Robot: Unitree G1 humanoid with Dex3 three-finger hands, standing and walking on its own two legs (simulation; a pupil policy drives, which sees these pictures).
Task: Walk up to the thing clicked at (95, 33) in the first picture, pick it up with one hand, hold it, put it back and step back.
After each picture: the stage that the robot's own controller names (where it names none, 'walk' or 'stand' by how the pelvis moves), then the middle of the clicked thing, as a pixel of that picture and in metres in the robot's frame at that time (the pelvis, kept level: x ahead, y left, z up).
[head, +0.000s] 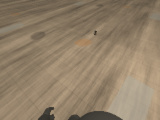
stand; (95, 32) +2.32 -0.02 -0.72
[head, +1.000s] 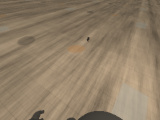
walk; (88, 39) +2.19 +0.07 -0.72
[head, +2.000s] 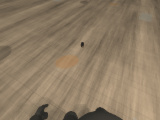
walk; (82, 44) +1.51 +0.18 -0.71
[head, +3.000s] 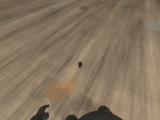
walk; (80, 64) +0.97 +0.17 -0.72
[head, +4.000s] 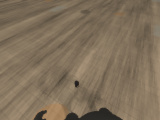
walk; (76, 84) +0.58 +0.19 -0.71
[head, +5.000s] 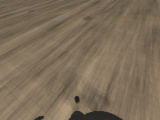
walk; (77, 99) +0.40 +0.22 -0.70
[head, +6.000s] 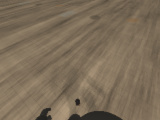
stand; (77, 102) +0.35 +0.17 -0.72
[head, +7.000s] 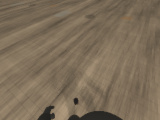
stand; (76, 101) +0.35 +0.19 -0.73
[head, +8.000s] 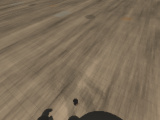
stand; (75, 102) +0.35 +0.19 -0.73
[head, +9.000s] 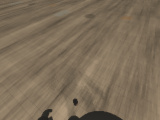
stand; (75, 102) +0.34 +0.19 -0.73
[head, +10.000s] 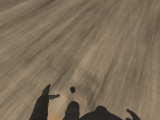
go down; (72, 90) +0.36 +0.19 -0.66
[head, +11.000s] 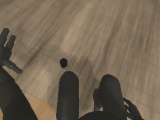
go down; (63, 63) +0.42 +0.22 -0.29
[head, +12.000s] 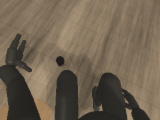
close in; (60, 61) +0.41 +0.23 -0.28
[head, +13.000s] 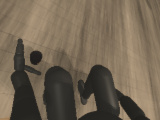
close; (36, 58) +0.41 +0.26 -0.22
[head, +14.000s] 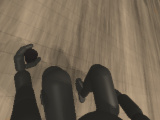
close; (31, 57) +0.40 +0.27 -0.22
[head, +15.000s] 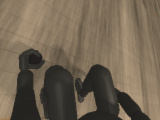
lift; (34, 59) +0.38 +0.25 -0.23
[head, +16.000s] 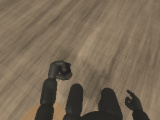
lift; (65, 72) +0.32 +0.19 -0.01
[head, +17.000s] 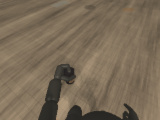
hold; (69, 76) +0.32 +0.17 +0.01
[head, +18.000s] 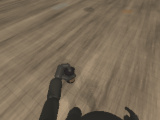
hold; (70, 75) +0.33 +0.17 +0.01
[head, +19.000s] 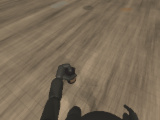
hold; (70, 75) +0.33 +0.16 +0.00
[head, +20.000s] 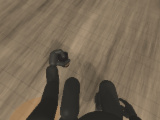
crouch; (64, 60) +0.42 +0.20 -0.09
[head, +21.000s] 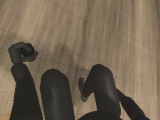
lower; (29, 53) +0.41 +0.28 -0.23
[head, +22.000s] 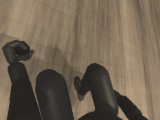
lower; (23, 52) +0.43 +0.28 -0.23
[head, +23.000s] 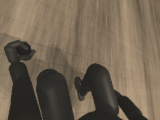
lower; (25, 52) +0.43 +0.28 -0.23
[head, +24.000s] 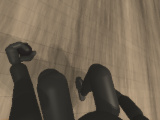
lower; (26, 53) +0.42 +0.28 -0.22
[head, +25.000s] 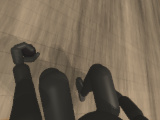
loosen; (29, 54) +0.42 +0.27 -0.22
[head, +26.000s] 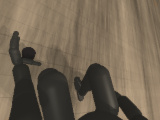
withdraw; (28, 55) +0.41 +0.27 -0.23
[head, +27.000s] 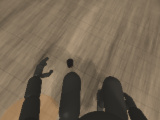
walk; (70, 63) +0.44 +0.21 -0.33
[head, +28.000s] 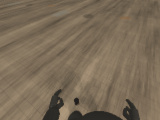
stand; (76, 101) +0.36 +0.16 -0.66
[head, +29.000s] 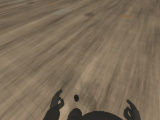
stand; (76, 98) +0.39 +0.17 -0.66
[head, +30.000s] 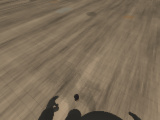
stand; (76, 97) +0.38 +0.17 -0.68
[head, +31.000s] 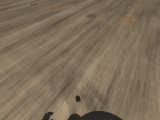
walk; (78, 99) +0.39 +0.17 -0.72
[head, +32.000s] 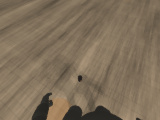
walk; (80, 78) +0.54 +0.15 -0.70
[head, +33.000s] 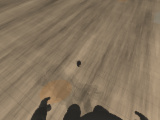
walk; (78, 63) +0.83 +0.19 -0.71
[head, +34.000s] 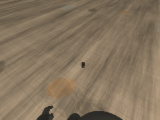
stand; (83, 65) +0.99 +0.17 -0.71
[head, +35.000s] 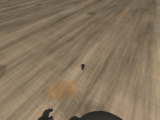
stand; (83, 67) +0.99 +0.19 -0.73
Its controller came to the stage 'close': yes
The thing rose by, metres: 0.72
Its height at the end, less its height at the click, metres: +0.00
